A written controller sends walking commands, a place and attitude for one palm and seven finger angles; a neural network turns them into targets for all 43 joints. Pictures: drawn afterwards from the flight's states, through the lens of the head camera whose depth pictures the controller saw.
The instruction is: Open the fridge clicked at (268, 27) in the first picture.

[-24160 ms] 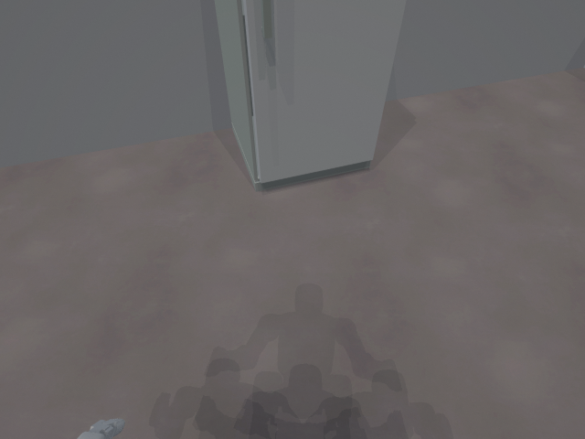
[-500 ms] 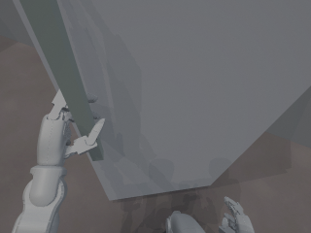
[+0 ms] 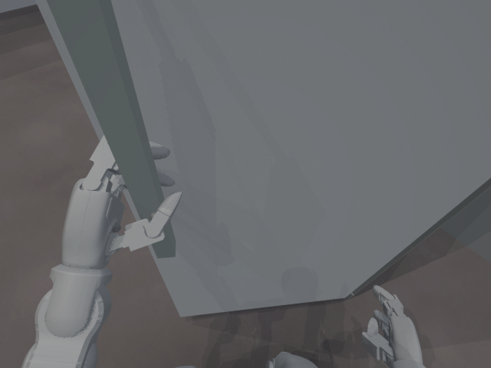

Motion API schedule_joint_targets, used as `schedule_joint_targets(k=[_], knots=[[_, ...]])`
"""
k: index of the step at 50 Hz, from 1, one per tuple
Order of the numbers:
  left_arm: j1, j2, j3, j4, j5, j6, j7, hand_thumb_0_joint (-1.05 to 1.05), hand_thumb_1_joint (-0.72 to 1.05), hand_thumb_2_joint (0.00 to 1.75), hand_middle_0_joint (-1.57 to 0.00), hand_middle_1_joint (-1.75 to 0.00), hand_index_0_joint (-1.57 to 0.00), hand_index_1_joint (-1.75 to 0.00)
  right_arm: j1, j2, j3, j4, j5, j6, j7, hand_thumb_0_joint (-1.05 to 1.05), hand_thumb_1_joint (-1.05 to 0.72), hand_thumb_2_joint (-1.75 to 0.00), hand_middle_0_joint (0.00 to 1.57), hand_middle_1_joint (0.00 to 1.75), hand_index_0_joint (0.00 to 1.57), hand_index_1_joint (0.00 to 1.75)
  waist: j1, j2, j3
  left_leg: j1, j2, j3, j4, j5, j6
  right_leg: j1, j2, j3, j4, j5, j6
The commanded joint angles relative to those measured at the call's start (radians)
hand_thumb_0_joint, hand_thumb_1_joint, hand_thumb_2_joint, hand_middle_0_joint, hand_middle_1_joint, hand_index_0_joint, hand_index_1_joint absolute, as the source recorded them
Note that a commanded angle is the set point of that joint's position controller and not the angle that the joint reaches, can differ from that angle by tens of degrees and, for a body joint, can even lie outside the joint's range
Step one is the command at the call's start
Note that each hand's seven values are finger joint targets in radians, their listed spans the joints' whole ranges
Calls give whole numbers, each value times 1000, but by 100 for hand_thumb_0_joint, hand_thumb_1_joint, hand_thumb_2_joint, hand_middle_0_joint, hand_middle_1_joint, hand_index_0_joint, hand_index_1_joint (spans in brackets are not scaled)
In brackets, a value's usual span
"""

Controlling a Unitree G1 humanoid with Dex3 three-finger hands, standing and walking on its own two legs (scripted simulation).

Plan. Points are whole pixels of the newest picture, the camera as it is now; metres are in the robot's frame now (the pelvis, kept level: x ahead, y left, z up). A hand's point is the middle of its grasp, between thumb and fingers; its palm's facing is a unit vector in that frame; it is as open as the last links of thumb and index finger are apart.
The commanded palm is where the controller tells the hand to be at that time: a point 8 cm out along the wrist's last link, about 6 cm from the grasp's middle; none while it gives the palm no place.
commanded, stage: walk backward, drawing the door open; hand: left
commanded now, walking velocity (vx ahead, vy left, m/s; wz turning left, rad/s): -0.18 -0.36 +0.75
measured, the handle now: (137, 138) +0.30 +0.14 +0.25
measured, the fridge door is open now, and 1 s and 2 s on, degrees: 53 83 74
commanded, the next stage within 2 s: stop walking and hold the door back in 0.74 s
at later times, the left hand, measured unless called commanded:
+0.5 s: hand (205, 366) +0.12 +0.05 +0.18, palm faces +0.45 -0.86 -0.24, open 7.3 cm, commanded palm +0.06 +0.09 +0.17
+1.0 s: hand out of the picture +0.02 -0.04 +0.18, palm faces +0.78 -0.56 -0.27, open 6.9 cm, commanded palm -0.01 +0.02 +0.16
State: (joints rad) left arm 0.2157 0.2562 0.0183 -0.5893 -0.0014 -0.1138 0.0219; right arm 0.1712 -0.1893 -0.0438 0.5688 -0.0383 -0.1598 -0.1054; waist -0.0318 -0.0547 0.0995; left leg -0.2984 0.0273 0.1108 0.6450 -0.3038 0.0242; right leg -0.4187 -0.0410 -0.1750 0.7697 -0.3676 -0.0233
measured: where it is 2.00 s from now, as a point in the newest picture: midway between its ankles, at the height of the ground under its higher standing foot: outside the picture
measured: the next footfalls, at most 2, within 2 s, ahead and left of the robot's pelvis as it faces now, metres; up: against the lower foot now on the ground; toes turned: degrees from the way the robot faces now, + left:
right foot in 0.32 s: +0.03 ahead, -0.29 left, +0.00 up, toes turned +13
left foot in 0.56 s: -0.07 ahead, -0.09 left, +0.00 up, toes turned +30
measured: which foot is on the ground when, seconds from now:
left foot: down 0.00-0.30, up 0.32-0.54, down 0.56-0.84, up 0.86-1.00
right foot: up 0.00-0.30, down 0.32-0.54, up 0.56-0.84, down 0.86-1.00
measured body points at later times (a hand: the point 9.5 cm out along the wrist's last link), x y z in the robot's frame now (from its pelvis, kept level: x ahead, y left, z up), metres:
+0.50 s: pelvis -0.07 -0.19 +0.01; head -0.03 -0.16 +0.46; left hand +0.09 +0.10 +0.19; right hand +0.18 -0.36 -0.07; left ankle -0.09 -0.10 -0.67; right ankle -0.01 -0.30 -0.72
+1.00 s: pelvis -0.08 -0.37 +0.01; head -0.06 -0.38 +0.46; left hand -0.03 -0.01 +0.19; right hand +0.20 -0.45 -0.09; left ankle -0.15 -0.25 -0.62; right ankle +0.06 -0.44 -0.72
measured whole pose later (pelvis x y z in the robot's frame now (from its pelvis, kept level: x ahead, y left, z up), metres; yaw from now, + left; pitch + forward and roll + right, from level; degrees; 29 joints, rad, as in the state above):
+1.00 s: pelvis -0.08 -0.37 +0.01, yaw +37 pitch -4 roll +1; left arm 0.05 0.29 0.19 -0.16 -0.03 -0.14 0.07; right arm 0.14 -0.22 0.00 0.70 0.00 -0.08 -0.09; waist 0.04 0.02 0.08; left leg -0.56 -0.02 -0.04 1.27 -0.38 -0.05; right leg -0.30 -0.09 -0.03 0.55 -0.19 0.04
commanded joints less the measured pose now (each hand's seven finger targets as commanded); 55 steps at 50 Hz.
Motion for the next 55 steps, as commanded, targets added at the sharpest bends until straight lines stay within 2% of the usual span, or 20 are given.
schedule_joint_targets(k=[1, 6, 12, 14, 15, 17, 19, 25, 26, 27, 28, 29, 34, 38, 40, 42, 43, 45, 48, 55], knots=[[-262, 104, 95, -297, 37, -145, 1, 0, 90, 90, -45, -140, -45, -140, -53, -115, -27, -107, -10, -58, 33, 0, -90, -90, 20, 30, 20, 30, 1, 156, -260, 458, 490, -685, -333, 819, 146, -347, 13, 258, 398, -132, 70], [-205, 34, 78, -189, 22, -103, 16, 0, 90, 90, -45, -140, -45, -140, -70, -118, -43, -69, 14, -59, 47, 0, -90, -90, 20, 30, 20, 30, 26, 323, -220, 125, 263, -299, -336, 323, 38, -2, 11, 222, 178, 105, 74], [-214, 96, 142, -137, 9, -84, 51, 0, 90, 90, -45, -140, -45, -140, -114, -111, -23, -104, 43, -26, 44, 0, -90, -90, 20, 30, 20, 30, 41, 329, -199, -144, 165, -300, -372, -247, 37, 384, 133, 61, -210, 4, 84], [-221, 140, 175, -180, 10, -86, 56, 0, 90, 90, -45, -140, -45, -140, -102, -52, -16, -92, 45, -24, 44, 0, -90, -90, 20, 30, 20, 30, 50, -19, -241, -78, -18, -145, 21, -207, -39, 335, -8, 148, -497, 46, 34], [-219, 206, 236, -208, 13, -80, 60, 0, 90, 90, -45, -140, -45, -140, -139, -21, -14, -98, 48, -22, 38, 0, -90, -90, 20, 30, 20, 30, 64, -330, -221, -190, -94, -56, 480, -305, -78, 207, -253, 395, -566, 38, -91], [-264, 247, 307, -181, 15, -84, 80, 0, 90, 90, -45, -140, -45, -140, -149, -27, 5, -52, 12, -36, 21, 0, -90, -90, 20, 30, 20, 30, 64, -99, -196, -307, -27, -128, 755, -345, -57, 182, -380, 396, -477, 514, -204], [-204, 218, 307, -258, -10, -91, 55, 0, 90, 90, -45, -140, -45, -140, -143, -40, -18, -92, 33, -10, 25, 0, -90, -90, 20, 30, 20, 30, 52, -158, -242, -283, 13, -81, 724, -287, -74, 306, -297, 247, -387, 524, -192], [-153, 137, 232, -211, -43, -76, 47, 0, 90, 90, -45, -140, -45, -140, -58, -48, 0, -107, 16, -5, -1, 0, -90, -90, 20, 30, 20, 30, 0, 26, -267, 145, -2, 13, -130, 12, -67, 141, -169, 40, -75, 451, -79], [-173, 115, 200, -220, -41, -82, 42, 0, 90, 90, -45, -140, -45, -140, -30, -83, -18, -116, 15, -14, -3, 0, -90, -90, 20, 30, 20, 30, -22, 154, -270, 355, 151, -227, -280, 193, -35, -104, -101, 36, 135, 129, -19], [-146, 94, 163, -204, -32, -93, 38, 0, 90, 90, -45, -140, -45, -140, -37, -128, -32, -130, 12, -20, -4, 0, -90, -90, 20, 30, 20, 30, 13, 428, -273, 457, 464, -689, -377, 643, 60, -283, 19, 87, 349, -283, 67], [-211, 131, 175, -224, 5, -114, 33, 0, 90, 90, -45, -140, -45, -140, -27, -116, -15, -108, 0, -22, 13, 0, -90, -90, 20, 30, 20, 30, 11, 325, -310, 481, 540, -819, -354, 838, 160, -301, 25, 231, 437, -274, 80], [-242, 172, 234, -226, 6, -131, 37, 0, 90, 90, -45, -140, -45, -140, -71, -149, -33, -115, 11, -28, 27, 0, -90, -90, 20, 30, 20, 30, 31, 223, -290, 439, 531, -727, -350, 735, 211, -322, 11, 252, 414, -185, 81], [-187, 125, 207, -185, 2, -88, 45, 0, 90, 90, -45, -140, -45, -140, -61, -120, -33, -72, 23, -33, 41, 0, -90, -90, 20, 30, 20, 30, 28, 359, -254, 194, 265, -313, -296, 443, 68, -29, 9, 214, 169, 24, 78], [-206, 135, 225, -142, -29, -66, 73, 0, 90, 90, -45, -140, -45, -140, -78, -114, -9, -113, 48, -28, 40, 0, -90, -90, 20, 30, 20, 30, 28, 387, -254, 27, 228, -303, -363, 8, 71, 192, 74, 122, -38, -52, 75], [-199, 157, 253, -130, -28, -63, 84, 0, 90, 90, -45, -140, -45, -140, -94, -103, 0, -133, 46, -19, 40, 0, -90, -90, 20, 30, 20, 30, 56, 253, -243, -108, 156, -267, -255, -163, 35, 374, 84, 93, -263, 27, 71], [-165, 261, 323, -148, -27, -50, 94, 0, 90, 90, -45, -140, -45, -140, -95, -38, 7, -125, 58, -10, 37, 0, -90, -90, 20, 30, 20, 30, 53, -233, -219, -148, -63, -103, 293, -263, -64, 250, -202, 350, -531, 36, -41], [-188, 237, 316, 34, -24, -30, 98, 0, 90, 90, -45, -140, -45, -140, -121, -59, 12, -109, 51, -18, 24, 0, -90, -90, 20, 30, 20, 30, 57, -324, -194, -259, -73, -149, 598, -322, -57, 155, -360, 583, -557, 207, -120], [-408, 345, 422, 175, -10, -15, 109, 0, 90, 90, -45, -140, -45, -140, -86, -58, 35, -49, 15, 5, 34, 0, -90, -90, 20, 30, 20, 30, 25, -181, -246, -283, -15, -201, 759, -176, -71, 101, -399, 604, -562, -75, -119], [-560, 310, 375, 397, -32, -64, 102, 0, 90, 90, -45, -140, -45, -140, -99, -98, 20, -13, 36, 37, 5, 0, -90, -90, 20, 30, 20, 30, 28, -109, -225, -301, -22, -183, 668, -51, -77, 223, -295, 389, -485, 90, -67], [-853, 312, 273, 635, -36, -99, 98, 0, 90, 90, -45, -140, -45, -140, -59, -157, 3, -15, 42, 62, 11, 0, -90, -90, 20, 30, 20, 30, 52, -213, -237, -3, -52, -53, 82, -141, -22, 132, -314, 371, -626, -228, -32]])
